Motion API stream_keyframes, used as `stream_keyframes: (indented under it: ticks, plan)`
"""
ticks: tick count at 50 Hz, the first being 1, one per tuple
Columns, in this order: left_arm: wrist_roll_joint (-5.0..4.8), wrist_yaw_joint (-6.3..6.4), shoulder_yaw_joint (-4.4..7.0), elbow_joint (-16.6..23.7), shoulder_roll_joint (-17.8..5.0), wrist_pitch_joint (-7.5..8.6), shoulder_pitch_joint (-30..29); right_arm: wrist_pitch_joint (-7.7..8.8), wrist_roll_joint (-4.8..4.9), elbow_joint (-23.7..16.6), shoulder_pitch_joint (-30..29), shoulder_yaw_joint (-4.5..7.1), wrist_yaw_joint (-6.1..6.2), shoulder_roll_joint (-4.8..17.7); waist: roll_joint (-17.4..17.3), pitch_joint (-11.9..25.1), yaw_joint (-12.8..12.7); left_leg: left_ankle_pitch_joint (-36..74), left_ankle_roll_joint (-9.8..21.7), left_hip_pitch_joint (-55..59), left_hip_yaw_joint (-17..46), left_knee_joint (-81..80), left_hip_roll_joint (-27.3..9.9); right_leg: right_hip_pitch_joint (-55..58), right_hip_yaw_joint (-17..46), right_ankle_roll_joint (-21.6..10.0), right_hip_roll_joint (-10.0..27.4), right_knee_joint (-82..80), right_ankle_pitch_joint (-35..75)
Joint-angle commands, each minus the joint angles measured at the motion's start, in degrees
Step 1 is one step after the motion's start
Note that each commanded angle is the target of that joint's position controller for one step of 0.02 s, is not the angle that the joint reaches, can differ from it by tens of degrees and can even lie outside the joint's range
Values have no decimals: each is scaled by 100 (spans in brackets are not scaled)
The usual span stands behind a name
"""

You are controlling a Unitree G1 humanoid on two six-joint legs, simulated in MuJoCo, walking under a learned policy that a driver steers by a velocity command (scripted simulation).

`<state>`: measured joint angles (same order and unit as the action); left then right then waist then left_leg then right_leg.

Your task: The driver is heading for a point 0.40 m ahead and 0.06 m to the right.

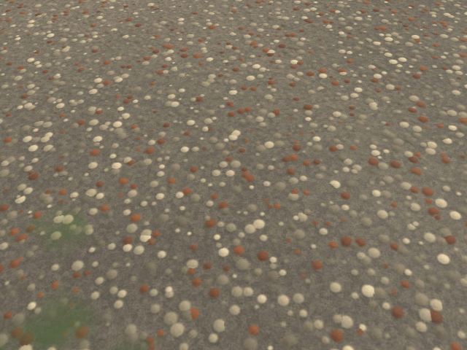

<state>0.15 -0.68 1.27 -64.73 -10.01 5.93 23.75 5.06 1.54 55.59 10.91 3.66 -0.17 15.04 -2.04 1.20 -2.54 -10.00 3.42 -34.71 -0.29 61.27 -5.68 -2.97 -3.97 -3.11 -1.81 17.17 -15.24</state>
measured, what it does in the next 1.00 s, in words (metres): walks ahead: left foot, then right foot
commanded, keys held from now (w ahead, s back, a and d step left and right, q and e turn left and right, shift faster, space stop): w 0.30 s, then no key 0.70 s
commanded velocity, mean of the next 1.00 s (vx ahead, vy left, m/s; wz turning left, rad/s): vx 0.25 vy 0.00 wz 0.00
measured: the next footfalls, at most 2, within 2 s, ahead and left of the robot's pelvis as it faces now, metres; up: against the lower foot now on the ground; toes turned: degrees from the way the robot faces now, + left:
left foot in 0.28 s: +0.36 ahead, +0.14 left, +0.00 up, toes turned +3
right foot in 0.70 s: +0.48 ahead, -0.09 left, +0.00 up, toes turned -1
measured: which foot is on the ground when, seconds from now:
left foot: up 0.00-0.26, down 0.28-1.00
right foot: down 0.00-0.30, up 0.32-0.68, down 0.70-1.00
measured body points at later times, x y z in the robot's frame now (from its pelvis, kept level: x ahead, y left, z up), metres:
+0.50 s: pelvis +0.27 +0.06 +0.00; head +0.31 +0.06 +0.45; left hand +0.37 +0.32 -0.14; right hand +0.33 -0.20 -0.14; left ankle +0.32 +0.13 -0.75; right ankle +0.29 -0.10 -0.66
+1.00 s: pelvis +0.39 +0.02 -0.01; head +0.41 +0.01 +0.44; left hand +0.50 +0.27 -0.15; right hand +0.43 -0.24 -0.17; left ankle +0.32 +0.14 -0.75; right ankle +0.44 -0.09 -0.75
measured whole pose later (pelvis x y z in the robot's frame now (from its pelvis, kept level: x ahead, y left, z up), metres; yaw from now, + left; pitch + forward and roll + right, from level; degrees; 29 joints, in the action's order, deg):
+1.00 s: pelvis +0.39 +0.02 -0.01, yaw +0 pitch +1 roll +0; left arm -0.2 1.2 3.4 -58.7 -11.3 1.5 6.4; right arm 0.3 -0.1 62.3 12.0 1.9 1.9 12.8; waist -0.4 -1.5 1.1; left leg -21.4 -0.2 -7.4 -2.5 28.1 -0.8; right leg -19.4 -1.4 -1.5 -0.2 30.3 -11.7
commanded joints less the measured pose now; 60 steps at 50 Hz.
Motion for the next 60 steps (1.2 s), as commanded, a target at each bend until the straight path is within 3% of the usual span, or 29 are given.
stream_keyframes:
  ticks: [1,6,9,11,12,13,14,15,16,17,18,19,21,23,25,27,31,34,35,36,37,38,39,41,48,60]
  plan:
    - [21,122,111,236,-913,11,148,-7,-44,-438,-570,13,-29,112,505,-753,66,573,-184,-1028,23,-900,-155,83,1034,-701,1389,-1020,2006]
    - [-42,201,160,257,-1001,-38,500,23,7,-816,-1690,-91,-148,27,585,-965,-174,1348,-173,-460,-276,-2553,164,69,633,-683,1353,-1258,1880]
    - [-96,217,218,217,-1014,-92,589,71,28,-987,-1968,-94,-250,110,604,-1015,-84,1203,42,-429,-200,-2997,218,675,543,-632,1588,-1008,2393]
    - [-75,224,283,283,-1150,-141,427,102,24,-963,-1651,-4,-285,326,760,-653,213,864,227,192,-296,-3083,434,1041,464,-521,1681,-444,3898]
    - [-54,226,320,319,-1235,-184,342,100,21,-853,-1184,90,-269,509,916,-269,482,662,332,852,-416,-3002,636,1149,410,-457,1668,136,4973]
    - [-29,220,312,365,-1208,-238,220,84,32,-570,-240,229,-235,746,941,278,963,654,487,2042,-539,-3043,829,922,232,-322,1460,1234,5557]
    - [14,198,248,486,-1097,-245,141,50,-3,-306,794,342,-181,1023,778,944,1377,570,761,3837,137,-2850,232,-285,166,-159,1243,2759,4501]
    - [-15,101,33,567,-288,-138,889,25,-147,-128,1553,456,-158,1517,-706,2006,1016,-956,1775,6001,3113,-3387,-1379,-2600,187,233,124,5247,1180]
    - [-115,58,51,474,-411,56,686,14,-159,-123,1331,304,-157,1127,-907,2221,1025,-608,1821,5912,4532,-4435,-1699,-3193,1125,182,-203,6227,-1606]
    - [-269,48,179,692,-840,157,129,47,-125,-213,659,203,-157,858,-774,1222,855,338,1509,5033,3514,-4422,-1521,-3624,1138,122,130,6585,-1479]
    - [-276,100,196,772,-945,188,-192,80,-136,-367,36,116,-166,614,-221,671,625,1717,1327,3970,2448,-4384,-1348,-3410,953,116,450,6381,-1046]
    - [-192,175,255,764,-939,150,-330,123,-174,-376,-275,56,-209,403,145,342,408,2705,1184,3096,1672,-4439,-1097,-3087,823,152,654,6006,-822]
    - [-127,254,298,715,-726,-44,-76,168,-252,-244,-367,-22,-252,166,-57,206,92,3345,1032,2181,886,-4670,-765,-2345,782,144,838,5433,-645]
    - [-89,287,282,739,-532,-172,-15,181,-302,-107,-284,-22,-201,295,-148,130,-51,3931,1142,1782,526,-4809,-670,-2149,687,221,813,4927,-443]
    - [-31,313,289,913,-570,-228,-353,153,-324,-53,-326,-19,-88,446,-184,126,-120,4194,1152,1747,255,-4827,-588,-2234,657,337,840,4009,15]
    - [-1,296,252,1019,-552,-251,-765,79,-288,-34,-322,-20,4,525,-228,245,-10,4026,1003,1806,-21,-4776,-413,-1984,548,395,792,2984,683]
    - [-45,260,271,1129,-729,-343,-1348,-58,-228,160,17,-14,60,638,-250,273,240,2907,930,2137,144,-4727,-520,-1704,516,429,619,2022,1157]
    - [31,243,315,1098,-810,-347,-1361,-143,-105,222,-67,-50,83,522,-161,130,86,1806,687,2159,288,-4256,-446,-1253,437,241,492,1092,1310]
    - [82,250,356,1054,-947,-336,-1276,-149,-94,291,154,-87,87,388,32,122,79,1316,437,2127,287,-3996,-222,-903,559,134,578,613,2013]
    - [101,277,409,1040,-1220,-325,-1141,-138,-201,311,408,-131,100,238,410,293,225,608,162,1977,103,-3572,108,-405,1017,-3,1048,654,3471]
    - [88,301,396,1029,-1332,-360,-1335,-135,-261,465,1198,-152,101,19,1188,485,779,-777,-84,1547,-88,-3478,482,71,1392,-518,1462,920,3944]
    - [48,260,320,974,-913,-389,-1369,-199,-248,480,1053,-166,158,20,1262,550,611,-1035,-217,1711,-137,-3443,483,-172,1533,-709,1484,788,3063]
    - [14,215,299,972,-778,-403,-1522,-280,-211,426,770,-137,188,196,1066,370,566,-871,-249,1854,-128,-3581,469,-521,1472,-575,1268,677,2239]
    - [4,173,302,1051,-825,-396,-1818,-427,-177,435,505,-87,240,393,748,153,502,-582,-228,1999,-122,-3694,430,-858,1118,-275,913,729,1853]
    - [-39,211,338,797,-832,-380,-1645,-448,-156,586,486,-89,222,308,301,406,370,424,-249,2262,-65,-3611,294,-400,802,-297,691,1205,3087]
    - [-39,240,345,646,-751,-573,-1858,-489,-176,808,685,-127,266,202,199,-58,346,-95,-268,2089,-85,-3739,265,-556,652,-185,518,1081,2046]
